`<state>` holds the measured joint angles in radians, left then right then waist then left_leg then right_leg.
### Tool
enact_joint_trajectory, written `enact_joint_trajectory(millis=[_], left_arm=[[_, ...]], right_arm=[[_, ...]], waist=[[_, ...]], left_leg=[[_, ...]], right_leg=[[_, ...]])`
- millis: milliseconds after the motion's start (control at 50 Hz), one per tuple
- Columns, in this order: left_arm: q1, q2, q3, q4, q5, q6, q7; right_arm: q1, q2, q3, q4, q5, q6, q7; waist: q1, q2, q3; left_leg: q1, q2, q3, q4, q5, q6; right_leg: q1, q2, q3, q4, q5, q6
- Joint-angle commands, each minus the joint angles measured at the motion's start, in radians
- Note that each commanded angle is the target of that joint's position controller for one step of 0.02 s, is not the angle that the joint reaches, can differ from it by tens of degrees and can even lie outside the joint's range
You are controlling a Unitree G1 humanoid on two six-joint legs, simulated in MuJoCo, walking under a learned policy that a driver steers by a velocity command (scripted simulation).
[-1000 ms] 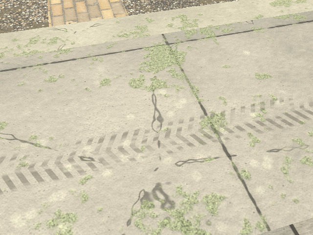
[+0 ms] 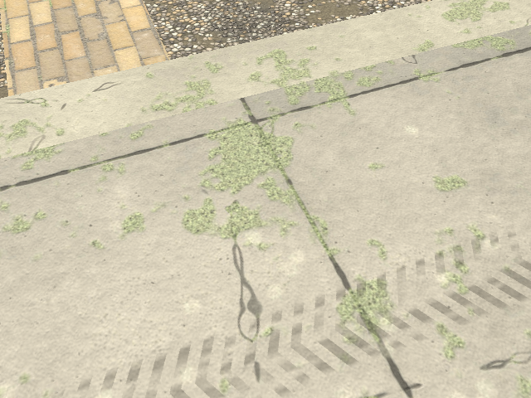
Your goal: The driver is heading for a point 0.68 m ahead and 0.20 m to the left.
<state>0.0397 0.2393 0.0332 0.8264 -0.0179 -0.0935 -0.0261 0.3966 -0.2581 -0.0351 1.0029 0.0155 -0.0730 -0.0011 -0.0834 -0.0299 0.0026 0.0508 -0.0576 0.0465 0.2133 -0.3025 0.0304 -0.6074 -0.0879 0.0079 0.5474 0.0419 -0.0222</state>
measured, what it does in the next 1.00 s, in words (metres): walks ahead, turning left: right foot, then left foot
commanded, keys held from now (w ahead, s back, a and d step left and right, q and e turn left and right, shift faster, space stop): w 0.06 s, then w+q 0.82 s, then no key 0.12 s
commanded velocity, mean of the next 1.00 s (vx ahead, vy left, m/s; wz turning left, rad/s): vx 0.48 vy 0.00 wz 0.41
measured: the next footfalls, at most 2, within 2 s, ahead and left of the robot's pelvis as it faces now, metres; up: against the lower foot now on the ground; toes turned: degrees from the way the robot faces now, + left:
right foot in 0.06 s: +0.22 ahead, -0.13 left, +0.00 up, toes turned -2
left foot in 0.62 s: +0.49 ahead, +0.14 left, +0.00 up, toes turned +18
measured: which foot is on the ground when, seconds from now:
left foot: down 0.00-0.08, up 0.10-0.60, down 0.62-1.00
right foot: up 0.00-0.04, down 0.06-0.64, up 0.66-1.00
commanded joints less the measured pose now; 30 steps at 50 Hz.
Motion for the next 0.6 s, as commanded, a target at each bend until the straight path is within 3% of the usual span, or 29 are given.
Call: enact_joint_trajectory(millis=[20, 40, 60, 80, 100, 120, 140, 160, 180, 220, 280, 360, 420, 500, 560, 580, 600], left_arm=[[-0.068, 0.102, 0.022, -0.088, -0.004, -0.024, -0.015], [0.021, 0.131, 0.037, -0.067, -0.003, -0.027, -0.014], [0.198, 0.186, 0.065, -0.014, -0.001, -0.028, -0.008], [0.395, 0.275, 0.087, 0.019, 0.015, -0.025, 0.004], [0.430, 0.313, 0.094, 0.041, 0.018, -0.018, -0.003], [0.406, 0.200, 0.065, 0.027, 0.014, -0.020, -0.001], [0.320, 0.163, 0.052, 0.012, 0.015, -0.023, 0.005], [0.241, 0.141, 0.044, 0.000, 0.018, -0.026, 0.005], [0.194, 0.113, 0.038, -0.002, 0.020, -0.028, 0.003], [0.169, 0.087, 0.034, 0.011, 0.033, -0.036, 0.001], [0.184, 0.114, 0.044, 0.035, 0.036, -0.043, 0.011], [0.196, 0.135, 0.050, 0.049, 0.038, -0.034, 0.033], [0.232, 0.157, 0.056, 0.060, 0.028, -0.025, 0.045], [0.294, 0.177, 0.066, 0.084, 0.012, 0.005, 0.050], [0.259, 0.214, 0.078, 0.068, 0.004, 0.027, 0.057], [0.245, 0.229, 0.082, 0.061, 0.002, 0.036, 0.061], [0.224, 0.238, 0.083, 0.053, -0.001, 0.044, 0.063]], right_arm=[[0.027, -0.178, -0.040, -0.026, 0.003, 0.011, -0.006], [0.004, -0.181, -0.040, -0.034, 0.001, 0.017, -0.006], [-0.002, -0.155, -0.029, -0.044, -0.007, 0.020, -0.006], [0.013, -0.107, -0.008, -0.078, -0.029, 0.015, -0.006], [0.142, 0.027, 0.028, -0.071, -0.010, -0.010, 0.005], [0.059, -0.111, -0.005, -0.063, 0.021, -0.030, 0.005], [-0.037, -0.158, -0.021, -0.095, 0.042, -0.040, 0.004], [-0.076, -0.146, -0.022, -0.100, 0.037, -0.039, -0.004], [-0.091, -0.131, -0.029, -0.099, 0.023, -0.029, -0.009], [-0.047, -0.084, -0.031, -0.088, 0.023, 0.000, -0.006], [-0.077, -0.058, -0.034, -0.112, 0.019, 0.026, -0.005], [-0.181, -0.053, -0.037, -0.160, 0.008, 0.022, 0.006], [-0.294, -0.034, -0.026, -0.205, 0.001, 0.018, 0.026], [-0.396, -0.031, -0.022, -0.275, 0.005, 0.018, 0.052], [-0.365, -0.067, -0.040, -0.305, 0.009, 0.023, 0.067], [-0.298, -0.093, -0.055, -0.298, 0.011, 0.026, 0.067], [-0.171, -0.135, -0.080, -0.272, 0.015, 0.027, 0.062]], waist=[[0.046, 0.101, 0.059], [0.101, 0.111, 0.003], [0.178, 0.101, -0.112], [0.232, -0.029, -0.284], [0.162, -0.295, -0.410], [0.204, -0.154, -0.332], [0.189, -0.113, -0.190], [0.154, -0.034, -0.127], [0.127, -0.024, -0.068], [0.083, -0.056, -0.039], [0.067, -0.034, 0.010], [0.083, -0.024, 0.047], [0.124, -0.006, 0.080], [0.152, 0.000, 0.105], [0.100, -0.043, 0.049], [0.057, -0.064, 0.002], [-0.018, -0.060, -0.067]], left_leg=[[0.022, 0.322, -0.143, 0.043, 0.445, 0.144], [0.017, 0.296, -0.116, 0.153, 0.624, 0.126], [-0.057, 0.240, -0.072, 0.359, 0.705, 0.098], [-0.293, 0.166, -0.028, 0.705, 0.415, 0.060], [-0.672, -0.012, -0.073, 1.008, -0.247, 0.010], [-0.772, 0.039, -0.202, 1.108, -0.261, 0.026], [-0.814, 0.087, -0.185, 1.106, -0.162, 0.040], [-0.766, 0.137, -0.164, 1.060, -0.071, 0.032], [-0.731, 0.165, -0.161, 1.000, -0.014, 0.025], [-0.642, 0.192, -0.162, 0.957, 0.045, 0.017], [-0.701, 0.195, -0.168, 0.908, 0.121, 0.003], [-0.752, 0.183, -0.152, 0.690, 0.312, -0.009], [-0.741, 0.174, -0.078, 0.543, 0.389, -0.001], [-0.803, 0.159, -0.028, 0.452, 0.309, 0.031], [-0.675, 0.087, 0.052, 0.435, 0.171, 0.079], [-0.575, 0.046, 0.079, 0.442, 0.121, 0.101], [-0.398, 0.004, 0.092, 0.400, 0.136, 0.132]], right_leg=[[0.031, 0.030, -0.018, -0.052, -0.108, -0.036], [0.164, 0.063, -0.047, -0.072, -0.124, -0.059], [0.413, 0.068, -0.046, -0.061, -0.104, -0.095], [0.750, -0.151, 0.206, -0.031, -0.076, -0.170], [1.043, -0.346, 0.673, -0.172, -0.284, -0.313], [0.981, -0.316, 0.658, -0.225, -0.355, -0.262], [0.842, -0.286, 0.482, -0.241, -0.277, -0.211], [0.702, -0.249, 0.362, -0.273, -0.173, -0.187], [0.600, -0.211, 0.268, -0.313, -0.125, -0.172], [0.498, -0.170, 0.156, -0.373, -0.080, -0.157], [0.463, -0.166, 0.038, -0.413, 0.031, -0.168], [0.487, -0.144, -0.083, -0.437, 0.052, -0.149], [0.524, -0.151, -0.147, -0.446, 0.052, -0.137], [0.690, -0.202, -0.186, -0.376, 0.150, -0.128], [0.740, -0.211, -0.227, -0.227, 0.536, -0.097], [0.736, -0.205, -0.237, -0.117, 0.683, -0.085], [0.691, -0.181, -0.252, 0.061, 0.729, -0.064]])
